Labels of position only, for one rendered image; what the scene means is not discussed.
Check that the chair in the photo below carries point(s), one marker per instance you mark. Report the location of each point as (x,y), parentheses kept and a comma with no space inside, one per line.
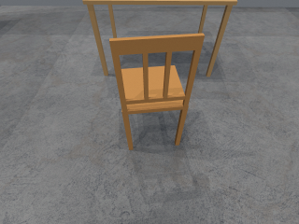
(156,88)

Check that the table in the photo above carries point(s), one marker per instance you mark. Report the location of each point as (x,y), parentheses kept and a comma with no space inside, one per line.
(205,3)

